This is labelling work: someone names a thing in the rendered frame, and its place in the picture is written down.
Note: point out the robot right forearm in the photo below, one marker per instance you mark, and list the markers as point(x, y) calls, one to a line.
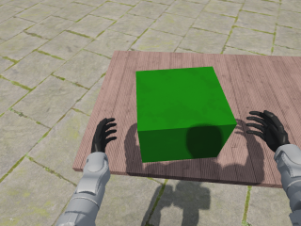
point(288, 159)

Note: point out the table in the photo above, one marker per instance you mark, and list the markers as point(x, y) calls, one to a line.
point(249, 82)

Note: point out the carton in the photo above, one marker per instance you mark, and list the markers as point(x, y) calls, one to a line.
point(181, 114)

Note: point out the left robot hand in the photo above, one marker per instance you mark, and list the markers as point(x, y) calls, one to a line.
point(99, 140)

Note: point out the robot left forearm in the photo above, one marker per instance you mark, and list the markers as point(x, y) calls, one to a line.
point(87, 197)

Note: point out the right robot hand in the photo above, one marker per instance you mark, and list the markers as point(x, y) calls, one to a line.
point(272, 130)

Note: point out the right robot upper arm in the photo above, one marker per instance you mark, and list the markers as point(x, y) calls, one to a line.
point(295, 217)

